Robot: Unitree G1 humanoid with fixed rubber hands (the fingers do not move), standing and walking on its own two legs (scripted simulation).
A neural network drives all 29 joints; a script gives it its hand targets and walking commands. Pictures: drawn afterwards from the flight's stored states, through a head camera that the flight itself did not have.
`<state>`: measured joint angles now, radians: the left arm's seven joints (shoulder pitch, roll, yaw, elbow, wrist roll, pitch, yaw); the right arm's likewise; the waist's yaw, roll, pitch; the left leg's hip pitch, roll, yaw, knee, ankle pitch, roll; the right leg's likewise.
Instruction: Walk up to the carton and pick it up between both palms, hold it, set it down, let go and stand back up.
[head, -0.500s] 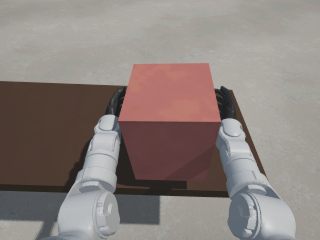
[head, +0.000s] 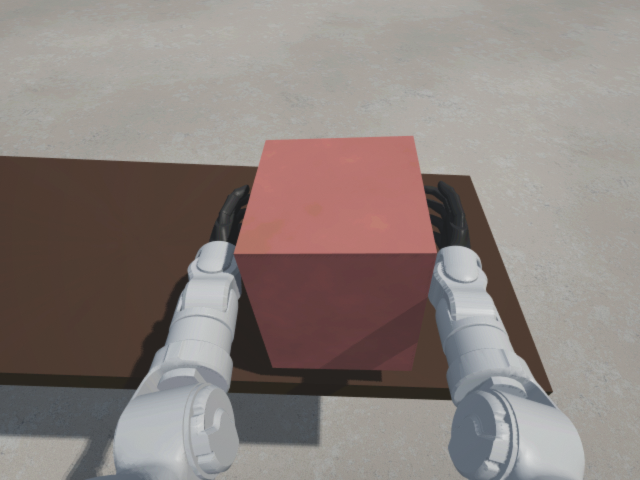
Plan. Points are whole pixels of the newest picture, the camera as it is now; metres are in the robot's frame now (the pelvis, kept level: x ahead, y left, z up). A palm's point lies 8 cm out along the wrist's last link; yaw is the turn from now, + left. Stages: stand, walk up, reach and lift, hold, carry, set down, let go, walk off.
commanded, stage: set down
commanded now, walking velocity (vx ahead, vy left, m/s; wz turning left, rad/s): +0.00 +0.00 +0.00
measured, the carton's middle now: (339, 257) +0.41 -0.01 +0.06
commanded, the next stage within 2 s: none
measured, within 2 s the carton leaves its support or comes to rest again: rests again in 1.74 s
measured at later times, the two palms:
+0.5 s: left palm (228, 257) +0.40 +0.14 +0.07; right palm (447, 258) +0.39 -0.15 +0.08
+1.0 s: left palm (229, 264) +0.40 +0.14 +0.05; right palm (445, 264) +0.39 -0.15 +0.07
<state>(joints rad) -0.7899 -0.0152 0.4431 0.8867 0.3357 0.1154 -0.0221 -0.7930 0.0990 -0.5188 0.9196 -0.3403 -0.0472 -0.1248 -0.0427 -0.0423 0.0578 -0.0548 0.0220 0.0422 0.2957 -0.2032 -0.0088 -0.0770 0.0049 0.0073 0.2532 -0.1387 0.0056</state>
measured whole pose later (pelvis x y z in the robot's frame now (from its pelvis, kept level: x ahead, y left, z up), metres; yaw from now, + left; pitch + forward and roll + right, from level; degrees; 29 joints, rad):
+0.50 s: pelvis +0.00 +0.00 +0.00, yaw +0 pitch -1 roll -1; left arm -0.74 -0.02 0.44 0.90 0.34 0.04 -0.02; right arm -0.74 0.12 -0.54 0.92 -0.38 -0.13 -0.12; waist -0.04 -0.04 0.06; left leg -0.08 0.02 0.04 0.30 -0.20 -0.01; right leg -0.10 0.00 0.00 0.25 -0.14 0.01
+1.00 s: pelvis +0.00 +0.00 +0.00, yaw +0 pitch +0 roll -1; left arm -0.72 -0.03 0.46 0.92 0.36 -0.03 -0.02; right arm -0.72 0.14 -0.57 0.92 -0.43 -0.19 -0.12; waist -0.04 -0.04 0.06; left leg -0.10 0.02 0.04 0.30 -0.20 -0.01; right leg -0.12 0.00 0.00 0.25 -0.14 0.01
